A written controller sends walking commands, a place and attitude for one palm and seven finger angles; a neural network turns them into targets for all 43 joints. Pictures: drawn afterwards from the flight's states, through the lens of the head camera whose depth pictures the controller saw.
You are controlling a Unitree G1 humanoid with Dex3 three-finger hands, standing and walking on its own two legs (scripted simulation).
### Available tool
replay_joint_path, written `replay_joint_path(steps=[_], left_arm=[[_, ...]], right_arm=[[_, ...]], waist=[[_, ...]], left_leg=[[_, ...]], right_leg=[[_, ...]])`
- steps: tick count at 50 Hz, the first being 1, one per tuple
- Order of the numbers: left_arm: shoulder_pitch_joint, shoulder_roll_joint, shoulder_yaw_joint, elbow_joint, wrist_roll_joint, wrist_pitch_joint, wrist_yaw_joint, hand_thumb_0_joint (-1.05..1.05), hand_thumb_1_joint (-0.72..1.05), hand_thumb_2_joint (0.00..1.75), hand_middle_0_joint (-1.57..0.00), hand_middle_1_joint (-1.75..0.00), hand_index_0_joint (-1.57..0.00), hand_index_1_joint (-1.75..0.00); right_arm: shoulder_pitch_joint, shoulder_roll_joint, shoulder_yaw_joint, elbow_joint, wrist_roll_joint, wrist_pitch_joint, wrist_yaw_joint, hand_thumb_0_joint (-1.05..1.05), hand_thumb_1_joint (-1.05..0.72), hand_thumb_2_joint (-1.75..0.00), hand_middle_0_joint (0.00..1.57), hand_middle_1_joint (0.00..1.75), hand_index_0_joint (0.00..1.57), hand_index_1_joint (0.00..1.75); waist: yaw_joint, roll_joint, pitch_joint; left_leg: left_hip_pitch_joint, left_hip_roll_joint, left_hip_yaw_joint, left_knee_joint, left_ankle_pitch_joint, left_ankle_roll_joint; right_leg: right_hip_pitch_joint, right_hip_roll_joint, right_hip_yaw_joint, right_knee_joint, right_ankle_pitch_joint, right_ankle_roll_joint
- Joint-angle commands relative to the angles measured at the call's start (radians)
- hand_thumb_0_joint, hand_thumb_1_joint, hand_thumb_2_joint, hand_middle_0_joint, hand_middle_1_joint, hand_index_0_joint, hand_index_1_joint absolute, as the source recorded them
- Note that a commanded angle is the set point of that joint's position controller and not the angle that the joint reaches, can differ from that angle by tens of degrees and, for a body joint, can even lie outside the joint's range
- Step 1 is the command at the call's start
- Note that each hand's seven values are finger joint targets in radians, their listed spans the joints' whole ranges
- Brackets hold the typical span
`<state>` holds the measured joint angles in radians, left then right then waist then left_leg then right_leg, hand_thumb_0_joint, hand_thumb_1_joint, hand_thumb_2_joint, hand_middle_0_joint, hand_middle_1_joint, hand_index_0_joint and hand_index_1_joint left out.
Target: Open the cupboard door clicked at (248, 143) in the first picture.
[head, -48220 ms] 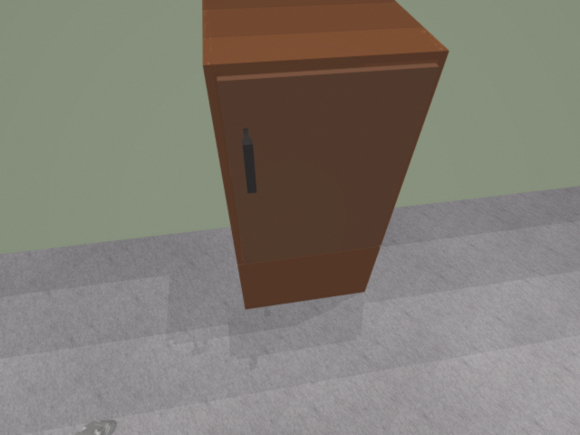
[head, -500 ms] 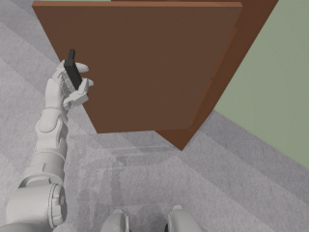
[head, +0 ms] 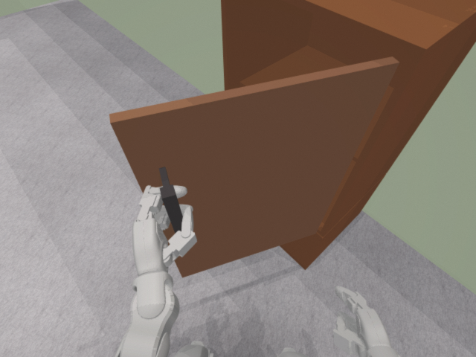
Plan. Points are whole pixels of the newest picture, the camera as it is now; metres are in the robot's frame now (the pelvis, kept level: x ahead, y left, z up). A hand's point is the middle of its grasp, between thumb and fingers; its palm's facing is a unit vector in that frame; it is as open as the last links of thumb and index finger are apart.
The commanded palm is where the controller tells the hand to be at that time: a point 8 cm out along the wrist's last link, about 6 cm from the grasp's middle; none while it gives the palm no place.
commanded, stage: pull the door open along its arc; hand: left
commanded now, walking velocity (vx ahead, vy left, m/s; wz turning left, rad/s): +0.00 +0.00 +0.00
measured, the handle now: (172, 204) +0.35 +0.14 +0.06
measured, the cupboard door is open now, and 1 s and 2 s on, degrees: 66 78 78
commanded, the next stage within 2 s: open thumb and fingers to let go in 0.24 s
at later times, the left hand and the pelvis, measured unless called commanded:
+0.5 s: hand (213, 267) +0.25 +0.06 +0.05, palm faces +0.34 -0.94 +0.00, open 6.1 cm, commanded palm +0.20 +0.11 +0.05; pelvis +0.00 -0.03 -0.01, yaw +2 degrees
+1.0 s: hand (205, 273) +0.24 +0.07 +0.05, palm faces +0.30 -0.95 +0.01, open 14.1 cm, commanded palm +0.19 +0.11 +0.05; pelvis -0.01 -0.01 -0.01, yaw +2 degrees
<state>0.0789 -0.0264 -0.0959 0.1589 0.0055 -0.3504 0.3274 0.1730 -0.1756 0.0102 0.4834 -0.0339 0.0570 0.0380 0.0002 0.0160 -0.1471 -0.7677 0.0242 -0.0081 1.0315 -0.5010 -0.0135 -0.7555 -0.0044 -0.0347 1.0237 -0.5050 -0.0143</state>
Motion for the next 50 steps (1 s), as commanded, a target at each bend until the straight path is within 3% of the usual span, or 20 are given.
replay_joint_path(steps=[1,7,9,13,16,17,22,27,32,35,37,39,44,49,50], left_arm=[[0.054,0.017,0.013,-0.251,0.009,-0.041,0.054,0.0,0.9,0.9,-0.4,-1.35,-0.4,-1.35],[0.245,-0.041,-0.074,-0.347,0.058,-0.037,0.11,0.0,0.9,0.9,-0.4,-1.35,-0.4,-1.35],[0.289,-0.066,-0.117,-0.365,0.083,-0.035,0.121,0.0,0.9,0.9,-0.4,-1.35,-0.4,-1.35],[0.359,-0.131,-0.213,-0.412,0.109,-0.04,0.126,0.0,0.9,0.9,-0.4,-1.35,-0.4,-1.35],[0.263,-0.109,-0.19,-0.408,0.088,-0.043,0.139,0.0,0.9,0.9,-0.4,-1.35,-0.4,-1.35],[0.156,-0.086,-0.169,-0.394,0.089,-0.049,0.151,0.0,0.9,0.9,-0.4,-1.35,-0.4,-1.35],[0.194,-0.053,-0.117,-0.38,0.074,-0.061,0.147,0.0,0.55,0.75,-0.38,-1.31,-0.38,-1.31],[0.179,-0.054,-0.129,-0.391,0.07,-0.068,0.119,0.0,0.2,0.6,-0.35,-1.27,-0.35,-1.27],[0.156,-0.044,-0.121,-0.367,0.063,-0.079,0.109,0.0,-0.15,0.45,-0.32,-1.24,-0.32,-1.24],[0.153,-0.063,-0.146,-0.377,0.068,-0.083,0.104,0.0,-0.36,0.36,-0.31,-1.22,-0.31,-1.22],[0.122,-0.071,-0.162,-0.389,0.07,-0.082,0.11,0.0,-0.5,0.3,-0.3,-1.2,-0.3,-1.2],[0.145,-0.064,-0.153,-0.38,0.074,-0.075,0.117,0.0,-0.5,0.3,-0.3,-1.2,-0.3,-1.2],[0.138,-0.081,-0.175,-0.377,0.099,-0.056,0.142,0.0,-0.5,0.3,-0.26,-0.95,-0.26,-0.95],[0.154,-0.105,-0.192,-0.395,0.098,-0.038,0.159,0.0,-0.5,0.3,-0.22,-0.7,-0.22,-0.7],[0.137,-0.117,-0.201,-0.392,0.095,-0.035,0.162,0.0,-0.5,0.3,-0.21,-0.65,-0.21,-0.65]], right_arm=[[0.009,-0.113,-0.043,-0.142,-0.005,-0.044,-0.02,0.0,-0.9,-0.9,0.2,0.3,0.2,0.3],[-0.008,-0.092,-0.038,-0.164,-0.015,-0.071,-0.015,0.0,-0.9,-0.9,0.2,0.3,0.2,0.3],[-0.008,-0.089,-0.036,-0.167,-0.017,-0.082,-0.015,0.0,-0.9,-0.9,0.2,0.3,0.2,0.3],[-0.025,-0.08,-0.029,-0.176,-0.021,-0.119,-0.015,0.0,-0.9,-0.9,0.2,0.3,0.2,0.3],[-0.027,-0.087,-0.029,-0.158,-0.024,-0.136,-0.025,0.0,-0.9,-0.9,0.2,0.3,0.2,0.3],[-0.032,-0.09,-0.028,-0.14,-0.026,-0.139,-0.031,0.0,-0.9,-0.9,0.2,0.3,0.2,0.3],[-0.028,-0.084,-0.035,-0.136,-0.024,-0.145,-0.039,0.0,-0.9,-0.9,0.2,0.3,0.2,0.3],[-0.02,-0.088,-0.036,-0.128,-0.022,-0.143,-0.042,0.0,-0.9,-0.9,0.2,0.3,0.2,0.3],[-0.028,-0.095,-0.037,-0.128,-0.023,-0.144,-0.043,0.0,-0.9,-0.9,0.2,0.3,0.2,0.3],[-0.031,-0.096,-0.039,-0.135,-0.022,-0.146,-0.041,0.0,-0.9,-0.9,0.2,0.3,0.2,0.3],[-0.032,-0.098,-0.037,-0.135,-0.02,-0.147,-0.04,0.0,-0.9,-0.9,0.2,0.3,0.2,0.3],[-0.029,-0.101,-0.039,-0.141,-0.02,-0.147,-0.039,0.0,-0.9,-0.9,0.2,0.3,0.2,0.3],[-0.031,-0.099,-0.036,-0.149,-0.021,-0.147,-0.037,0.0,-0.9,-0.9,0.2,0.3,0.2,0.3],[-0.037,-0.096,-0.031,-0.157,-0.019,-0.147,-0.032,0.0,-0.9,-0.9,0.2,0.3,0.2,0.3],[-0.04,-0.095,-0.029,-0.154,-0.02,-0.147,-0.032,0.0,-0.9,-0.9,0.2,0.3,0.2,0.3]], waist=[[0.004,-0.071,-0.205],[0.01,-0.071,-0.196],[0.001,-0.094,-0.183],[-0.008,-0.078,-0.178],[-0.024,-0.114,-0.158],[-0.04,-0.123,-0.139],[-0.005,-0.128,-0.205],[-0.016,-0.13,-0.206],[-0.022,-0.134,-0.171],[-0.015,-0.1,-0.188],[-0.024,-0.088,-0.189],[-0.014,-0.105,-0.184],[-0.013,-0.095,-0.187],[-0.003,-0.058,-0.19],[-0.01,-0.064,-0.181]], left_leg=[[0.129,-0.036,0.018,-0.132,0.3,0.019],[0.118,-0.042,0.017,-0.124,0.297,0.018],[0.109,-0.042,0.013,-0.116,0.289,0.019],[0.092,-0.049,0.009,-0.093,0.264,0.023],[0.063,-0.053,0.0,-0.069,0.214,0.022],[0.047,-0.053,-0.006,-0.054,0.187,0.022],[0.039,-0.059,0.001,-0.054,0.199,0.02],[0.049,-0.055,-0.003,-0.056,0.219,0.023],[0.033,-0.054,-0.006,-0.056,0.172,0.025],[0.055,-0.053,-0.005,-0.063,0.18,0.028],[0.065,-0.054,-0.005,-0.064,0.172,0.03],[0.062,-0.052,-0.008,-0.07,0.176,0.03],[0.075,-0.049,-0.011,-0.08,0.183,0.031],[0.092,-0.047,-0.014,-0.093,0.191,0.027],[0.092,-0.047,-0.013,-0.092,0.186,0.027]], right_leg=[[0.221,0.013,-0.013,-0.154,0.412,-0.011],[0.24,0.004,-0.001,-0.157,0.432,-0.01],[0.232,0.003,0.001,-0.159,0.429,-0.009],[0.213,-0.008,0.013,-0.159,0.432,-0.003],[0.182,-0.018,0.035,-0.175,0.376,0.007],[0.149,-0.024,0.048,-0.181,0.329,0.011],[0.217,-0.041,0.091,-0.195,0.371,0.018],[0.229,-0.046,0.088,-0.186,0.434,0.024],[0.184,-0.042,0.083,-0.198,0.311,0.019],[0.169,-0.032,0.062,-0.183,0.292,0.008],[0.148,-0.027,0.048,-0.179,0.261,0.004],[0.153,-0.021,0.042,-0.178,0.25,-0.001],[0.135,-0.01,0.013,-0.16,0.241,-0.009],[0.131,0.001,-0.009,-0.147,0.233,-0.017],[0.123,-0.001,-0.012,-0.149,0.23,-0.015]])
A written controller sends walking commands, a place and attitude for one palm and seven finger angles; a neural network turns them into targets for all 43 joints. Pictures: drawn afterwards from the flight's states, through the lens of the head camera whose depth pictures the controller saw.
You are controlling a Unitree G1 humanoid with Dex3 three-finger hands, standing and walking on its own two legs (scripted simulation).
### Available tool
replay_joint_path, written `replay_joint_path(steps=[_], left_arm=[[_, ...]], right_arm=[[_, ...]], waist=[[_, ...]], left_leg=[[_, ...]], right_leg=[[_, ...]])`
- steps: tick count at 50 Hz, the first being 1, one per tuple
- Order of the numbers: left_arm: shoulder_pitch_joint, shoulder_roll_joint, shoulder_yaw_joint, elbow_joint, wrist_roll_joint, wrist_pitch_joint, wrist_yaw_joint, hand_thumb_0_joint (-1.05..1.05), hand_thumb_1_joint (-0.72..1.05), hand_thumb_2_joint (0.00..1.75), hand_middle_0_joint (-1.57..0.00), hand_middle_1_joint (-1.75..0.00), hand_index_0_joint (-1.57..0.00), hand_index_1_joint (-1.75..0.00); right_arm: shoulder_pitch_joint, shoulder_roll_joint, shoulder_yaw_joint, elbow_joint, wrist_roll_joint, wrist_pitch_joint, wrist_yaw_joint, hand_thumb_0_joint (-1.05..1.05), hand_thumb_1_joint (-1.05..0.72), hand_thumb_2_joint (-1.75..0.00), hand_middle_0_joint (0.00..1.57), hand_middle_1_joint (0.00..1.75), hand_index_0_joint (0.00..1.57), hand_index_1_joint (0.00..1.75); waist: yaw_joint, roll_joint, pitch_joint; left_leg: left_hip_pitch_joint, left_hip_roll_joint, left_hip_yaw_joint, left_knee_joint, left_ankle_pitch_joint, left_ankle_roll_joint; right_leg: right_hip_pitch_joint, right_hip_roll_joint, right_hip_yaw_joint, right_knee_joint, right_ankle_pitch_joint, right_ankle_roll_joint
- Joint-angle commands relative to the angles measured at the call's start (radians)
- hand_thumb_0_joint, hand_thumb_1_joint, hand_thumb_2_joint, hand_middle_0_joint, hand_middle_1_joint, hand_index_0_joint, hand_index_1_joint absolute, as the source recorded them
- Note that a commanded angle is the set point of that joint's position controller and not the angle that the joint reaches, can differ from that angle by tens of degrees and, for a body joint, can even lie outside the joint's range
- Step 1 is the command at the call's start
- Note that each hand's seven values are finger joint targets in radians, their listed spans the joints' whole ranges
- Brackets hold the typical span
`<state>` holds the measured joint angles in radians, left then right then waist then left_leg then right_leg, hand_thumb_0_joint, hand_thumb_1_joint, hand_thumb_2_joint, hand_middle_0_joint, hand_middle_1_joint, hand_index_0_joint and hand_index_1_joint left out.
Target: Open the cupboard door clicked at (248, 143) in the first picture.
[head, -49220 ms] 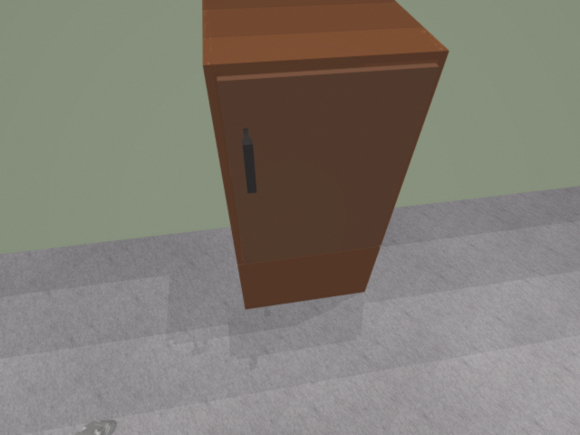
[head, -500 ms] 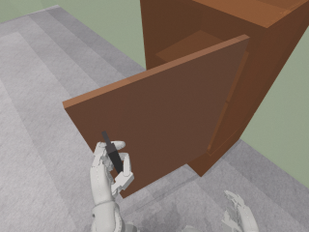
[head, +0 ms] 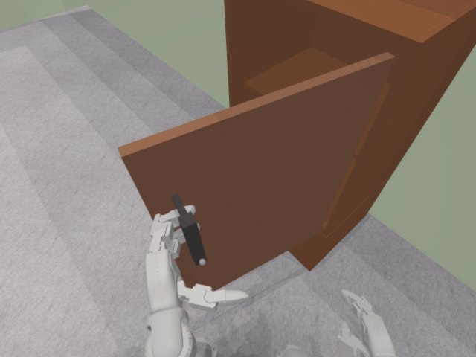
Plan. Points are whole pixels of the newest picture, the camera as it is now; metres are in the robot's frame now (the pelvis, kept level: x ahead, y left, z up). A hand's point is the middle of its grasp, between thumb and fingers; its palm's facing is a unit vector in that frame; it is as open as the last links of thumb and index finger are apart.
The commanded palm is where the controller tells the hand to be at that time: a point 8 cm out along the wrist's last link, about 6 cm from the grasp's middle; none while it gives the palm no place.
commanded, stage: open thumb and fingers to let go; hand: left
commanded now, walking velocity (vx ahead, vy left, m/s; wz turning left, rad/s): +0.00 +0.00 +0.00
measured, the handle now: (188, 231) +0.30 +0.10 +0.06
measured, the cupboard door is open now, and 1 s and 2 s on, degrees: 78 78 78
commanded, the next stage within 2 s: slide the hand sideways off the handle in 0.16 s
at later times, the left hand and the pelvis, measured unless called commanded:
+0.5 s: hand (196, 290) +0.21 +0.07 +0.06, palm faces -0.20 -0.98 +0.02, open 16.3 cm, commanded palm +0.20 +0.12 +0.06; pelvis +0.00 +0.02 -0.01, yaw +0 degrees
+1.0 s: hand (167, 301) +0.20 +0.11 +0.06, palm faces -0.17 -0.99 +0.00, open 16.0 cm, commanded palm +0.17 +0.18 +0.06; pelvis +0.00 +0.02 -0.02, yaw -1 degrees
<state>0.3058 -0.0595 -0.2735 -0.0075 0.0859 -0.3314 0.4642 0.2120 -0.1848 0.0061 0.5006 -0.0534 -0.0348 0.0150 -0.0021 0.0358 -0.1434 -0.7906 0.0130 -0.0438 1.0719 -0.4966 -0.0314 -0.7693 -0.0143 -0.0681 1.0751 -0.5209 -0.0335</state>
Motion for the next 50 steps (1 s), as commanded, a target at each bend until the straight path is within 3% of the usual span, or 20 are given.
replay_joint_path(steps=[1,7,11,13,14,15,16,18,20,23,29,30,31,36,41,44,50], left_arm=[[-0.1,-0.083,-0.022,-0.227,0.015,-0.052,0.029,0.0,-0.5,0.3,-0.2,-0.6,-0.2,-0.6],[-0.122,-0.094,-0.012,-0.215,0.011,-0.032,0.049,0.0,-0.5,0.3,-0.15,-0.3,-0.15,-0.3],[-0.124,-0.094,-0.001,-0.21,0.009,-0.012,0.058,0.0,-0.5,0.3,-0.15,-0.3,-0.15,-0.3],[-0.12,-0.098,0.003,-0.206,0.003,-0.004,0.06,0.0,-0.5,0.3,-0.15,-0.3,-0.15,-0.3],[-0.145,0.05,-0.17,-0.205,0.111,-0.054,-0.148,0.0,-0.5,0.3,-0.15,-0.3,-0.15,-0.3],[-0.17,0.124,-0.076,-0.293,0.069,-0.096,-0.265,0.0,-0.5,0.3,-0.15,-0.3,-0.15,-0.3],[-0.136,0.135,-0.088,-0.326,0.04,-0.114,-0.352,0.0,-0.5,0.3,-0.15,-0.3,-0.15,-0.3],[-0.068,0.114,-0.106,-0.343,-0.048,-0.122,-0.494,0.0,-0.5,0.3,-0.15,-0.3,-0.15,-0.3],[-0.045,0.078,-0.09,-0.361,-0.136,-0.099,-0.547,0.0,-0.5,0.3,-0.15,-0.3,-0.15,-0.3],[0.02,0.102,-0.002,-0.382,-0.179,-0.071,-0.513,0.0,-0.5,0.3,-0.15,-0.3,-0.15,-0.3],[0.086,0.171,0.058,-0.408,-0.102,-0.07,-0.424,0.0,-0.5,0.3,-0.15,-0.3,-0.15,-0.3],[0.105,0.155,0.035,-0.424,-0.094,-0.07,-0.427,0.0,-0.5,0.3,-0.15,-0.3,-0.15,-0.3],[0.098,0.158,0.035,-0.435,-0.097,-0.069,-0.429,0.0,-0.5,0.3,-0.15,-0.3,-0.15,-0.3],[0.168,0.194,0.09,-0.46,-0.133,-0.051,-0.456,0.0,-0.5,0.3,-0.15,-0.3,-0.15,-0.3],[0.191,0.193,0.111,-0.473,-0.164,-0.049,-0.478,0.0,-0.5,0.3,-0.15,-0.3,-0.15,-0.3],[0.219,0.237,0.169,-0.473,-0.178,-0.056,-0.49,0.0,-0.5,0.3,-0.15,-0.3,-0.15,-0.3],[0.296,0.255,0.214,-0.498,-0.214,-0.068,-0.533,0.0,-0.5,0.3,-0.15,-0.3,-0.15,-0.3]], right_arm=[[-0.079,-0.086,-0.025,-0.17,0.0,-0.055,-0.009,0.0,-0.9,-0.9,0.2,0.3,0.2,0.3],[-0.097,-0.081,-0.018,-0.169,-0.001,-0.051,-0.008,0.0,-0.9,-0.9,0.2,0.3,0.2,0.3],[-0.101,-0.08,-0.018,-0.168,-0.001,-0.043,-0.005,0.0,-0.9,-0.9,0.2,0.3,0.2,0.3],[-0.098,-0.079,-0.018,-0.168,0.0,-0.043,-0.004,0.0,-0.9,-0.9,0.2,0.3,0.2,0.3],[-0.035,-0.131,-0.021,-0.137,0.006,-0.046,0.002,0.0,-0.9,-0.9,0.2,0.3,0.2,0.3],[-0.033,-0.125,-0.036,-0.165,0.012,-0.042,-0.003,0.0,-0.9,-0.9,0.2,0.3,0.2,0.3],[-0.046,-0.126,-0.035,-0.184,0.018,-0.044,-0.005,0.0,-0.9,-0.9,0.2,0.3,0.2,0.3],[-0.042,-0.12,-0.03,-0.221,0.038,-0.053,-0.009,0.0,-0.9,-0.9,0.2,0.3,0.2,0.3],[-0.039,-0.116,-0.027,-0.256,0.054,-0.063,-0.015,0.0,-0.9,-0.9,0.2,0.3,0.2,0.3],[-0.034,-0.124,-0.032,-0.28,0.058,-0.069,-0.024,0.0,-0.9,-0.9,0.2,0.3,0.2,0.3],[-0.012,-0.13,-0.04,-0.297,0.047,-0.058,-0.012,0.0,-0.9,-0.9,0.2,0.3,0.2,0.3],[-0.015,-0.127,-0.038,-0.306,0.047,-0.054,-0.008,0.0,-0.9,-0.9,0.2,0.3,0.2,0.3],[-0.009,-0.126,-0.039,-0.307,0.048,-0.051,-0.008,0.0,-0.9,-0.9,0.2,0.3,0.2,0.3],[-0.006,-0.131,-0.036,-0.324,0.058,-0.037,-0.016,0.0,-0.9,-0.9,0.2,0.3,0.2,0.3],[-0.005,-0.132,-0.034,-0.324,0.06,-0.038,-0.023,0.0,-0.9,-0.9,0.2,0.3,0.2,0.3],[-0.003,-0.134,-0.038,-0.318,0.06,-0.041,-0.028,0.0,-0.9,-0.9,0.2,0.3,0.2,0.3],[-0.007,-0.129,-0.047,-0.32,0.067,-0.038,-0.035,0.0,-0.9,-0.9,0.2,0.3,0.2,0.3]], waist=[[-0.009,-0.092,-0.182],[0.001,-0.083,-0.175],[0.011,-0.069,-0.188],[0.01,-0.09,-0.183],[-0.097,-0.131,-0.103],[-0.047,-0.077,-0.202],[-0.038,-0.026,-0.235],[-0.051,-0.04,-0.204],[-0.053,-0.079,-0.173],[-0.028,-0.101,-0.165],[-0.011,-0.073,-0.183],[-0.012,-0.047,-0.19],[-0.021,-0.059,-0.186],[-0.01,-0.051,-0.163],[-0.023,-0.057,-0.143],[-0.009,-0.047,-0.161],[0.001,-0.026,-0.177]], left_leg=[[0.114,-0.036,0.02,-0.134,0.173,0.044],[0.114,-0.037,0.017,-0.14,0.154,0.042],[0.121,-0.037,0.021,-0.145,0.166,0.039],[0.119,-0.036,0.02,-0.149,0.165,0.038],[0.111,-0.035,0.026,-0.111,0.176,0.059],[0.12,-0.035,0.028,-0.105,0.198,0.063],[0.139,-0.036,0.033,-0.103,0.213,0.063],[0.133,-0.036,0.028,-0.102,0.201,0.064],[0.116,-0.035,0.018,-0.106,0.163,0.064],[0.09,-0.034,0.01,-0.104,0.129,0.056],[0.058,-0.034,0.011,-0.084,0.153,0.052],[0.064,-0.034,0.014,-0.085,0.158,0.051],[0.065,-0.031,0.013,-0.085,0.15,0.051],[0.051,-0.031,0.017,-0.092,0.133,0.051],[0.045,-0.029,0.011,-0.084,0.128,0.05],[0.039,-0.03,0.01,-0.075,0.146,0.049],[0.045,-0.031,0.017,-0.068,0.191,0.046]], right_leg=[[0.132,0.011,0.019,-0.2,0.233,0.004],[0.118,0.018,0.009,-0.198,0.191,0.001],[0.129,0.019,0.007,-0.197,0.2,-0.001],[0.137,0.021,0.005,-0.202,0.2,-0.001],[0.064,0.007,0.042,-0.188,0.268,0.009],[0.116,0.0,0.05,-0.169,0.307,0.0],[0.138,-0.004,0.059,-0.161,0.331,-0.004],[0.131,-0.004,0.055,-0.165,0.314,0.0],[0.117,0.006,0.043,-0.171,0.254,0.005],[0.093,0.013,0.028,-0.163,0.178,0.006],[0.065,0.016,0.023,-0.106,0.188,-0.003],[0.06,0.014,0.022,-0.1,0.197,-0.003],[0.054,0.015,0.02,-0.101,0.193,-0.001],[0.069,0.023,0.022,-0.117,0.176,0.0],[0.05,0.029,0.013,-0.115,0.174,0.005],[0.06,0.032,0.015,-0.102,0.188,0.001],[0.076,0.034,0.012,-0.087,0.244,0.004]])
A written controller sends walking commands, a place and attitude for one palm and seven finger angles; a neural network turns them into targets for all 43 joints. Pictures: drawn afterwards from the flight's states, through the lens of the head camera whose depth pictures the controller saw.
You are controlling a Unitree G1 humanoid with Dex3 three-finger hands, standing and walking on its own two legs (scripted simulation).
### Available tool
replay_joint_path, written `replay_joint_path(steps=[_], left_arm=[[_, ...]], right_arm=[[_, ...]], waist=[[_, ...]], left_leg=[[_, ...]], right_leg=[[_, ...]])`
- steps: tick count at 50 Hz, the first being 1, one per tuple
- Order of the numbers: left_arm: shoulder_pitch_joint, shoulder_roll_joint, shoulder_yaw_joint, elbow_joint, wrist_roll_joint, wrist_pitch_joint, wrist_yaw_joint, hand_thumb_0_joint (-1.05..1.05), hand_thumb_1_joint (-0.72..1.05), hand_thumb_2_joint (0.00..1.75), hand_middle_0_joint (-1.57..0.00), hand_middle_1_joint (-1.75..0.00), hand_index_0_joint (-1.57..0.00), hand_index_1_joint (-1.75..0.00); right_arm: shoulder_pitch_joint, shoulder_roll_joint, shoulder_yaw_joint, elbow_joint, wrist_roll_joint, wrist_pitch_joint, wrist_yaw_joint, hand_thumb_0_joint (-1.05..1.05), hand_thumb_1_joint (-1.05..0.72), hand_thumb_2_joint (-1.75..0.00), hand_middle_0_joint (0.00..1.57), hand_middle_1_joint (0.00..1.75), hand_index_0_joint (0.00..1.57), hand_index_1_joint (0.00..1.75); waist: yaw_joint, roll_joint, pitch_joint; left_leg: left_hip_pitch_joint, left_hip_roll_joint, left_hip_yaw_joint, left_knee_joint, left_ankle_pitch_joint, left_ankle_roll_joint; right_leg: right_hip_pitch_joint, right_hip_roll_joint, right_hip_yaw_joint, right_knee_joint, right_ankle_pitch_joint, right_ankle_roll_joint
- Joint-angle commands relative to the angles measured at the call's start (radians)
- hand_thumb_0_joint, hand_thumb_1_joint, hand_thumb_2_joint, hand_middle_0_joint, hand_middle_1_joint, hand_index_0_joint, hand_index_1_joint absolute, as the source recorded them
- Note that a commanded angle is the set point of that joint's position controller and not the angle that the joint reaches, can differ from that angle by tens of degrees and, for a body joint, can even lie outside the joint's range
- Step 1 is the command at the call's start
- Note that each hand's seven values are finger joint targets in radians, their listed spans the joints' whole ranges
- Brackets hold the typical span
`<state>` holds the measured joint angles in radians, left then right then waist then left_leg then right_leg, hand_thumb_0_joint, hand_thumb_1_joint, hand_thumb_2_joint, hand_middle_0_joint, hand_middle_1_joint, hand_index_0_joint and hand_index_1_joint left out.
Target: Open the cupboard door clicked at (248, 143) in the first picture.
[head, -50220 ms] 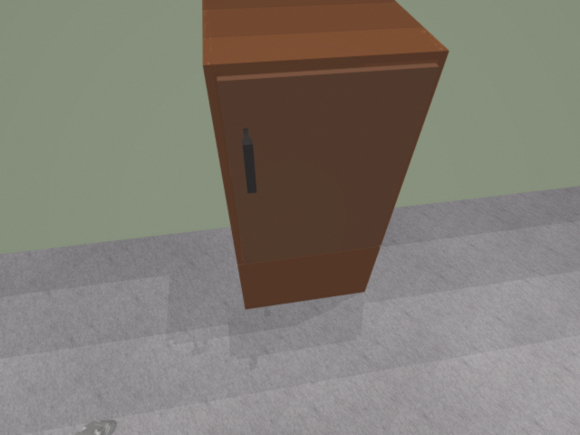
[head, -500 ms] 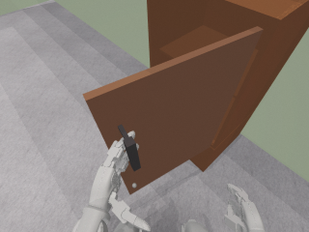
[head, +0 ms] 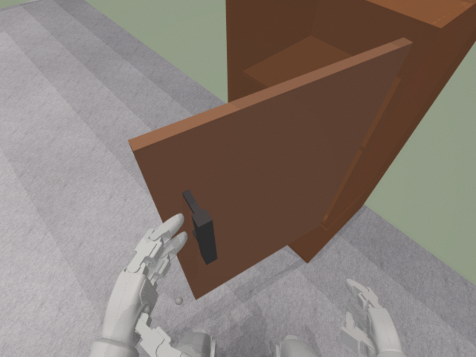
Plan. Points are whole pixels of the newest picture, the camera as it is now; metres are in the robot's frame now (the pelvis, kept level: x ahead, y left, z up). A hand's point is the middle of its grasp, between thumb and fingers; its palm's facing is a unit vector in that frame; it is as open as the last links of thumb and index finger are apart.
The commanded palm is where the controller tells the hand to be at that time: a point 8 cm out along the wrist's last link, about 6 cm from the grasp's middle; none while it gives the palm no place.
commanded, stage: slide the hand sideways off the handle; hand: left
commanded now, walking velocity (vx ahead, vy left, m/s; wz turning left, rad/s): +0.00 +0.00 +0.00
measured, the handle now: (199, 228) +0.30 +0.08 +0.08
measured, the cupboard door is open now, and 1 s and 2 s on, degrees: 78 78 78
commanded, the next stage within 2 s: draw the hand back to the body in 0.46 s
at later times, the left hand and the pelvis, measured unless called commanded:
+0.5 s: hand (129, 323) +0.17 +0.15 +0.07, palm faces -0.09 -1.00 -0.01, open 16.3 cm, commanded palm +0.14 +0.21 +0.07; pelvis +0.00 +0.00 -0.01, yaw +0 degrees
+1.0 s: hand (88, 310) +0.17 +0.18 +0.13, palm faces -0.08 -0.99 -0.07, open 16.3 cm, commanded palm +0.14 +0.24 +0.15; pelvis +0.00 +0.01 +0.03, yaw +0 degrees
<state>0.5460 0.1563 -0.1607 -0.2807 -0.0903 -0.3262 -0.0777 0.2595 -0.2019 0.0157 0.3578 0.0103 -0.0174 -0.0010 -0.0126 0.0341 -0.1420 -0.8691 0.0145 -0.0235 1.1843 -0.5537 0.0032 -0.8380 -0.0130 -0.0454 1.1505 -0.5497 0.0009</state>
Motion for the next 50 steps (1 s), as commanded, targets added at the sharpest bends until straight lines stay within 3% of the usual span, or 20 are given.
replay_joint_path(steps=[1,4,7,12,18,20,27,32,37,39,40,46,49,50], left_arm=[[0.06,0.037,0.098,-0.233,-0.042,-0.074,0.002,0.0,-0.5,0.3,-0.15,-0.3,-0.15,-0.3],[0.066,0.056,0.128,-0.218,-0.058,-0.075,-0.014,0.0,-0.5,0.3,-0.15,-0.3,-0.15,-0.3],[0.065,0.075,0.149,-0.232,-0.07,-0.087,-0.037,0.0,-0.5,0.3,-0.15,-0.3,-0.15,-0.3],[0.086,0.093,0.173,-0.239,-0.106,-0.097,-0.089,0.0,-0.5,0.3,-0.15,-0.3,-0.15,-0.3],[0.118,0.143,0.255,-0.213,-0.153,-0.091,-0.154,0.0,-0.5,0.3,-0.15,-0.3,-0.15,-0.3],[0.122,0.138,0.256,-0.219,-0.165,-0.093,-0.166,0.0,-0.5,0.3,-0.15,-0.3,-0.15,-0.3],[0.118,0.131,0.239,-0.24,-0.175,-0.098,-0.177,0.0,-0.5,0.3,-0.15,-0.3,-0.15,-0.3],[0.099,0.196,0.287,-0.346,-0.166,-0.06,-0.146,0.0,-0.5,0.3,-0.15,-0.3,-0.15,-0.3],[0.121,0.174,0.289,-0.336,-0.177,0.01,-0.132,0.0,-0.5,0.3,-0.15,-0.3,-0.15,-0.3],[0.13,0.181,0.305,-0.309,-0.18,0.034,-0.138,0.0,-0.5,0.3,-0.15,-0.3,-0.15,-0.3],[0.135,0.175,0.297,-0.317,-0.184,0.044,-0.145,0.0,-0.5,0.3,-0.15,-0.3,-0.15,-0.3],[0.11,0.213,0.343,-0.363,-0.205,0.069,-0.16,0.0,-0.5,0.3,-0.15,-0.3,-0.15,-0.3],[0.092,0.251,0.397,-0.36,-0.215,0.082,-0.162,0.0,-0.47,0.32,-0.15,-0.3,-0.15,-0.3],[0.086,0.237,0.391,-0.373,-0.223,0.086,-0.168,0.0,-0.43,0.33,-0.15,-0.3,-0.15,-0.3]], right_arm=[[-0.052,-0.112,-0.058,-0.175,0.004,-0.055,-0.019,0.0,-0.9,-0.9,0.2,0.3,0.2,0.3],[-0.055,-0.113,-0.063,-0.169,0.007,-0.052,-0.028,0.0,-0.9,-0.9,0.2,0.3,0.2,0.3],[-0.057,-0.115,-0.065,-0.167,0.008,-0.054,-0.034,0.0,-0.9,-0.9,0.2,0.3,0.2,0.3],[-0.06,-0.118,-0.07,-0.162,0.014,-0.061,-0.046,0.0,-0.9,-0.9,0.2,0.3,0.2,0.3],[-0.071,-0.122,-0.077,-0.147,0.023,-0.062,-0.061,0.0,-0.9,-0.9,0.2,0.3,0.2,0.3],[-0.081,-0.12,-0.077,-0.148,0.025,-0.068,-0.063,0.0,-0.9,-0.9,0.2,0.3,0.2,0.3],[-0.079,-0.127,-0.076,-0.148,0.024,-0.09,-0.061,0.0,-0.9,-0.9,0.2,0.3,0.2,0.3],[-0.074,-0.128,-0.071,-0.171,0.034,-0.075,-0.066,0.0,-0.9,-0.9,0.2,0.3,0.2,0.3],[-0.07,-0.125,-0.057,-0.173,0.042,-0.068,-0.07,0.0,-0.9,-0.9,0.2,0.3,0.2,0.3],[-0.075,-0.13,-0.055,-0.168,0.043,-0.07,-0.072,0.0,-0.9,-0.9,0.2,0.3,0.2,0.3],[-0.076,-0.129,-0.051,-0.173,0.045,-0.073,-0.071,0.0,-0.9,-0.9,0.2,0.3,0.2,0.3],[-0.071,-0.133,-0.039,-0.165,0.047,-0.103,-0.068,0.0,-0.9,-0.9,0.2,0.3,0.2,0.3],[-0.076,-0.14,-0.039,-0.153,0.05,-0.114,-0.071,0.0,-0.9,-0.9,0.2,0.3,0.2,0.3],[-0.076,-0.138,-0.035,-0.153,0.051,-0.12,-0.071,0.0,-0.9,-0.9,0.2,0.3,0.2,0.3]], waist=[[0.008,-0.024,-0.184],[0.002,-0.06,-0.165],[0.004,-0.03,-0.161],[0.0,-0.028,-0.176],[0.006,-0.041,-0.167],[0.009,-0.007,-0.159],[0.008,-0.004,-0.175],[0.017,0.035,-0.178],[0.01,0.033,-0.13],[0.011,0.001,-0.109],[0.009,0.023,-0.096],[0.015,0.042,-0.077],[0.021,0.019,-0.069],[0.02,0.039,-0.068]], left_leg=[[0.129,-0.032,-0.005,-0.178,0.254,0.011],[0.101,-0.032,-0.005,-0.167,0.233,0.013],[0.097,-0.031,-0.004,-0.163,0.216,0.011],[0.089,-0.034,0.0,-0.148,0.213,0.014],[0.069,-0.032,-0.003,-0.141,0.216,0.013],[0.074,-0.034,-0.003,-0.142,0.212,0.013],[0.079,-0.032,-0.018,-0.142,0.206,0.012],[0.131,-0.028,-0.02,-0.198,0.173,0.014],[0.176,-0.025,-0.033,-0.261,0.152,0.013],[0.185,-0.023,-0.037,-0.28,0.161,0.014],[0.193,-0.024,-0.032,-0.287,0.156,0.015],[0.247,-0.021,-0.037,-0.333,0.185,0.013],[0.262,-0.017,-0.04,-0.35,0.185,0.015],[0.277,-0.02,-0.037,-0.356,0.2,0.015]], right_leg=[[0.14,0.034,-0.012,-0.161,0.28,-0.03],[0.138,0.036,-0.005,-0.172,0.263,-0.026],[0.122,0.035,-0.005,-0.167,0.235,-0.027],[0.129,0.035,0.011,-0.178,0.235,-0.023],[0.13,0.038,0.013,-0.18,0.226,-0.022],[0.118,0.04,0.012,-0.178,0.215,-0.023],[0.089,0.045,-0.004,-0.156,0.193,-0.026],[0.117,0.05,-0.012,-0.192,0.149,-0.026],[0.149,0.055,-0.033,-0.241,0.136,-0.023],[0.173,0.057,-0.039,-0.259,0.145,-0.022],[0.172,0.055,-0.038,-0.271,0.142,-0.02],[0.221,0.056,-0.044,-0.307,0.173,-0.021],[0.244,0.059,-0.043,-0.329,0.17,-0.022],[0.255,0.057,-0.043,-0.335,0.185,-0.022]])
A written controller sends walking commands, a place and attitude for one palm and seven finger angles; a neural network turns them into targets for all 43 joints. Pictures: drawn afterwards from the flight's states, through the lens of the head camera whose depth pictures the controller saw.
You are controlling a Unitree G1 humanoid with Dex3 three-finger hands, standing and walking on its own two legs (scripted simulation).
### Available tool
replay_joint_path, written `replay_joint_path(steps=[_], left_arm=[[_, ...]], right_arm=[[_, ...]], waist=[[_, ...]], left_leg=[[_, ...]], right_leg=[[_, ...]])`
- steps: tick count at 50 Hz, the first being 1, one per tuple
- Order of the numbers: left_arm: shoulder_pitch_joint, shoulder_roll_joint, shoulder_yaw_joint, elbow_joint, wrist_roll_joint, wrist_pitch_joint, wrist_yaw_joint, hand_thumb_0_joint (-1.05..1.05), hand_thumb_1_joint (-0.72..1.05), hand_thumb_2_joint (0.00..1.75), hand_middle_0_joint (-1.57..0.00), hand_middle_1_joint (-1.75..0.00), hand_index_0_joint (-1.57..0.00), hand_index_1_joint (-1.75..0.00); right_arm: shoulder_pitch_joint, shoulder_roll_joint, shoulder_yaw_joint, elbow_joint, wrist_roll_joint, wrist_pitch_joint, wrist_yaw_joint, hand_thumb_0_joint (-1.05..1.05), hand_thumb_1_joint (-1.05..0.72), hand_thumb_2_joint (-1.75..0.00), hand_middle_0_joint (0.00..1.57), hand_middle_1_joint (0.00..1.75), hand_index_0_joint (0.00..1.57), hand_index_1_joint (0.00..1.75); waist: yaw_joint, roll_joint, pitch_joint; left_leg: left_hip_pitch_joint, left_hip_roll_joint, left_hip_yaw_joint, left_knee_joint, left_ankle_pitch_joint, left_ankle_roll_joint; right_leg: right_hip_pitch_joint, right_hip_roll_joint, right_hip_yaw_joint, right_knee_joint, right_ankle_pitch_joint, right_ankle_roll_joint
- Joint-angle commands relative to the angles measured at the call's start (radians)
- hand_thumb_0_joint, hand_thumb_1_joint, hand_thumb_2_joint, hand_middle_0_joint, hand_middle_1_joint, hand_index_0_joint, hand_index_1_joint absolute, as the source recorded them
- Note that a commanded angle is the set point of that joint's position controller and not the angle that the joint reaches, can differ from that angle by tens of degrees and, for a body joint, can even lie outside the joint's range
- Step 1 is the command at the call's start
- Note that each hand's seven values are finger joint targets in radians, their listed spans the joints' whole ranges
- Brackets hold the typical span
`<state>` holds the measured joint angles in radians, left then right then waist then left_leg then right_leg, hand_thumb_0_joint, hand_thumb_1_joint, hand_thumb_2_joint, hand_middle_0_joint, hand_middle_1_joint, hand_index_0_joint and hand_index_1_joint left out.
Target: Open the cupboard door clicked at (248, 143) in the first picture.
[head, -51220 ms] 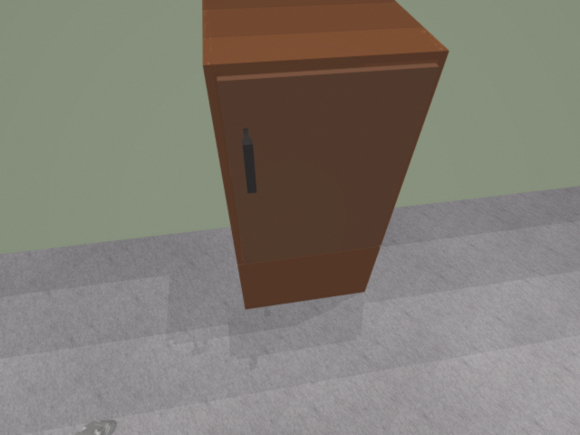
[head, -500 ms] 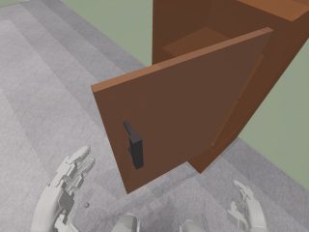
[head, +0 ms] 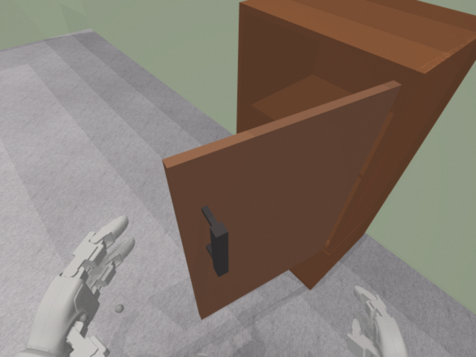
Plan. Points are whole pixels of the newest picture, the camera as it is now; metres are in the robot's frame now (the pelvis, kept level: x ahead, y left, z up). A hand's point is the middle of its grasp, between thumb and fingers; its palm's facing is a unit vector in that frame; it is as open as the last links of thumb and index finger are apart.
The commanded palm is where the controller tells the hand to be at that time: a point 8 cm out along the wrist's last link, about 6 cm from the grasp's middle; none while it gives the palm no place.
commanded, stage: draw the hand back to the body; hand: left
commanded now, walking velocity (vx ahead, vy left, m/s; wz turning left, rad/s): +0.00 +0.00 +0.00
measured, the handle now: (214, 242) +0.30 +0.06 +0.05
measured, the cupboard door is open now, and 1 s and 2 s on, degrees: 78 78 78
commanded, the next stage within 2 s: step back with the hand held close in 1.14 s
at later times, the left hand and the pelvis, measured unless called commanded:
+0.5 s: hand (58, 251) +0.21 +0.23 +0.17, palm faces +0.34 -0.86 -0.39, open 12.3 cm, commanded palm +0.16 +0.27 +0.20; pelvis +0.03 +0.00 +0.05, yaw +0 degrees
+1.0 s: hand (40, 211) +0.23 +0.24 +0.22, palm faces +0.42 -0.82 -0.39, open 7.6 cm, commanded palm +0.18 +0.28 +0.24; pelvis +0.03 -0.02 +0.07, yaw -1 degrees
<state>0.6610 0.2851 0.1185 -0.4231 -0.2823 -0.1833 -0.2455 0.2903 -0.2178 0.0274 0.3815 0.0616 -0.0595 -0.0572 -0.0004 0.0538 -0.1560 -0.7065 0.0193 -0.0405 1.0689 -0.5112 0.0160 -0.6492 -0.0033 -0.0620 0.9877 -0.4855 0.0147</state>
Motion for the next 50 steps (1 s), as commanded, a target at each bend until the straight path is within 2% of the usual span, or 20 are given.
replay_joint_path(steps=[1,3,4,5,6,9,11,14,17,22,24,25,29,35,38,39,41,45,49,50], left_arm=[[-0.026,0.117,0.125,-0.223,-0.035,-0.049,-0.002,0.0,-0.4,0.34,-0.15,-0.3,-0.15,-0.3],[-0.039,0.123,0.138,-0.235,-0.044,-0.033,-0.012,0.0,-0.32,0.37,-0.16,-0.3,-0.16,-0.3],[-0.018,0.257,0.177,-0.304,0.121,0.029,0.159,0.0,-0.29,0.39,-0.16,-0.3,-0.16,-0.3],[0.011,0.128,0.088,-0.331,0.138,0.069,0.23,0.0,-0.26,0.4,-0.16,-0.3,-0.16,-0.3],[0.025,0.109,0.071,-0.307,0.166,0.102,0.281,0.0,-0.22,0.42,-0.16,-0.3,-0.16,-0.3],[0.015,0.162,0.118,-0.309,0.207,0.141,0.358,0.0,-0.12,0.47,-0.16,-0.3,-0.16,-0.3],[-0.01,0.159,0.11,-0.322,0.221,0.145,0.377,0.0,-0.05,0.5,-0.17,-0.3,-0.17,-0.3],[-0.057,0.19,0.144,-0.305,0.232,0.145,0.397,0.0,0.06,0.54,-0.17,-0.3,-0.17,-0.3],[-0.093,0.182,0.146,-0.305,0.235,0.138,0.401,0.0,0.17,0.58,-0.17,-0.3,-0.17,-0.3],[-0.121,0.188,0.183,-0.277,0.231,0.129,0.398,0.0,0.34,0.66,-0.18,-0.3,-0.18,-0.3],[-0.137,0.217,0.225,-0.262,0.23,0.123,0.399,0.0,0.41,0.69,-0.18,-0.3,-0.18,-0.3],[-0.141,0.203,0.218,-0.272,0.226,0.119,0.396,0.0,0.44,0.7,-0.18,-0.3,-0.18,-0.3],[-0.169,0.233,0.278,-0.241,0.22,0.113,0.392,0.0,0.58,0.76,-0.19,-0.3,-0.19,-0.3],[-0.231,0.247,0.322,-0.257,0.213,0.097,0.388,0.0,0.8,0.86,-0.2,-0.3,-0.2,-0.3],[-0.264,0.267,0.357,-0.251,0.208,0.091,0.389,0.0,0.9,0.9,-0.2,-0.3,-0.2,-0.3],[-0.252,0.255,0.348,-0.226,0.212,0.09,0.386,0.0,0.9,0.9,-0.2,-0.3,-0.2,-0.3],[-0.22,0.207,0.309,-0.179,0.205,0.097,0.375,0.0,0.9,0.9,-0.2,-0.3,-0.2,-0.3],[-0.238,0.234,0.325,-0.204,0.206,0.089,0.373,0.0,0.9,0.9,-0.2,-0.3,-0.2,-0.3],[-0.265,0.273,0.351,-0.249,0.214,0.08,0.378,0.0,0.9,0.9,-0.2,-0.3,-0.2,-0.3],[-0.27,0.26,0.343,-0.246,0.211,0.08,0.379,0.0,0.9,0.9,-0.2,-0.3,-0.2,-0.3]], right_arm=[[-0.107,-0.122,-0.047,-0.17,0.003,-0.083,-0.015,0.0,-0.9,-0.9,0.2,0.3,0.2,0.3],[-0.107,-0.126,-0.044,-0.164,0.005,-0.095,-0.015,0.0,-0.9,-0.9,0.2,0.3,0.2,0.3],[-0.11,-0.109,-0.045,-0.182,-0.005,-0.074,-0.05,0.0,-0.9,-0.9,0.2,0.3,0.2,0.3],[-0.113,-0.092,-0.029,-0.191,-0.013,-0.069,-0.059,0.0,-0.9,-0.9,0.2,0.3,0.2,0.3],[-0.095,-0.089,-0.026,-0.167,-0.013,-0.058,-0.062,0.0,-0.9,-0.9,0.2,0.3,0.2,0.3],[-0.099,-0.1,-0.029,-0.143,-0.024,-0.045,-0.073,0.0,-0.9,-0.9,0.2,0.3,0.2,0.3],[-0.101,-0.103,-0.023,-0.128,-0.028,-0.05,-0.073,0.0,-0.9,-0.9,0.2,0.3,0.2,0.3],[-0.116,-0.109,-0.022,-0.097,-0.032,-0.063,-0.076,0.0,-0.9,-0.9,0.2,0.3,0.2,0.3],[-0.127,-0.107,-0.015,-0.071,-0.035,-0.078,-0.075,0.0,-0.9,-0.9,0.2,0.3,0.2,0.3],[-0.155,-0.107,-0.015,-0.03,-0.039,-0.097,-0.067,0.0,-0.9,-0.9,0.2,0.3,0.2,0.3],[-0.166,-0.111,-0.018,-0.013,-0.041,-0.103,-0.065,0.0,-0.9,-0.9,0.2,0.3,0.2,0.3],[-0.17,-0.108,-0.016,-0.011,-0.042,-0.106,-0.063,0.0,-0.9,-0.9,0.2,0.3,0.2,0.3],[-0.187,-0.11,-0.024,0.014,-0.045,-0.103,-0.057,0.0,-0.9,-0.9,0.2,0.3,0.2,0.3],[-0.197,-0.108,-0.026,0.039,-0.05,-0.103,-0.046,0.0,-0.9,-0.9,0.2,0.3,0.2,0.3],[-0.204,-0.11,-0.032,0.05,-0.05,-0.101,-0.042,0.0,-0.9,-0.9,0.2,0.3,0.2,0.3],[-0.206,-0.113,-0.035,0.059,-0.051,-0.102,-0.041,0.0,-0.9,-0.9,0.2,0.3,0.2,0.3],[-0.208,-0.112,-0.038,0.057,-0.049,-0.089,-0.034,0.0,-0.9,-0.9,0.2,0.3,0.2,0.3],[-0.218,-0.117,-0.044,0.057,-0.053,-0.079,-0.033,0.0,-0.9,-0.9,0.2,0.3,0.2,0.3],[-0.228,-0.113,-0.045,0.062,-0.053,-0.085,-0.037,0.0,-0.9,-0.9,0.2,0.3,0.2,0.3],[-0.228,-0.109,-0.041,0.062,-0.054,-0.087,-0.037,0.0,-0.9,-0.9,0.2,0.3,0.2,0.3]], waist=[[0.01,0.032,-0.042],[0.01,0.02,-0.049],[0.083,0.034,-0.072],[0.043,0.048,0.005],[0.038,0.073,0.035],[0.04,-0.02,0.012],[0.033,0.006,0.012],[0.038,-0.019,0.026],[0.038,0.016,0.046],[0.05,0.011,0.072],[0.059,-0.005,0.069],[0.056,0.01,0.072],[0.066,-0.031,0.077],[0.065,0.027,0.065],[0.068,0.013,0.06],[0.068,0.021,0.067],[0.063,-0.02,0.1],[0.067,-0.038,0.072],[0.072,0.021,0.054],[0.069,0.013,0.064]], left_leg=[[0.121,-0.021,-0.02,-0.249,0.16,-0.001],[0.142,-0.021,-0.023,-0.262,0.177,0.0],[0.148,-0.007,-0.01,-0.328,0.151,-0.006],[0.151,-0.013,-0.007,-0.349,0.121,-0.008],[0.161,-0.008,-0.007,-0.357,0.117,-0.007],[0.21,-0.006,0.002,-0.37,0.199,0.002],[0.259,-0.007,0.011,-0.388,0.252,0.004],[0.308,-0.006,0.011,-0.427,0.276,0.006],[0.364,-0.006,0.01,-0.469,0.298,0.007],[0.427,-0.003,0.011,-0.533,0.378,0.002],[0.447,-0.002,0.014,-0.552,0.401,0.002],[0.46,-0.003,0.017,-0.563,0.423,0.001],[0.495,-0.001,0.03,-0.59,0.461,0.002],[0.553,-0.002,0.043,-0.62,0.538,0.001],[0.57,-0.003,0.05,-0.628,0.551,0.004],[0.576,-0.003,0.053,-0.63,0.563,0.003],[0.575,0.001,0.056,-0.642,0.544,0.005],[0.584,-0.004,0.059,-0.653,0.54,0.011],[0.608,-0.009,0.064,-0.652,0.537,0.01],[0.6,-0.01,0.06,-0.658,0.525,0.009]], right_leg=[[0.069,0.047,-0.029,-0.178,0.124,-0.036],[0.089,0.047,-0.031,-0.192,0.143,-0.034],[0.137,0.026,0.034,-0.246,0.124,-0.052],[0.123,0.021,0.024,-0.264,0.107,-0.048],[0.133,0.017,0.017,-0.275,0.106,-0.046],[0.202,0.017,0.014,-0.318,0.173,-0.044],[0.235,0.009,0.014,-0.334,0.223,-0.041],[0.285,0.006,0.014,-0.376,0.244,-0.039],[0.312,0.003,0.014,-0.407,0.259,-0.037],[0.386,0.003,0.008,-0.453,0.321,-0.035],[0.422,0.003,0.008,-0.473,0.344,-0.035],[0.436,0.0,0.009,-0.477,0.363,-0.035],[0.478,0.004,0.011,-0.516,0.412,-0.032],[0.523,0.0,0.016,-0.544,0.478,-0.03],[0.535,0.001,0.021,-0.561,0.5,-0.029],[0.54,0.002,0.02,-0.567,0.508,-0.029],[0.527,0.002,0.019,-0.576,0.498,-0.023],[0.559,0.001,0.023,-0.586,0.516,-0.023],[0.566,0.003,0.03,-0.599,0.516,-0.026],[0.565,0.001,0.028,-0.598,0.506,-0.025]])
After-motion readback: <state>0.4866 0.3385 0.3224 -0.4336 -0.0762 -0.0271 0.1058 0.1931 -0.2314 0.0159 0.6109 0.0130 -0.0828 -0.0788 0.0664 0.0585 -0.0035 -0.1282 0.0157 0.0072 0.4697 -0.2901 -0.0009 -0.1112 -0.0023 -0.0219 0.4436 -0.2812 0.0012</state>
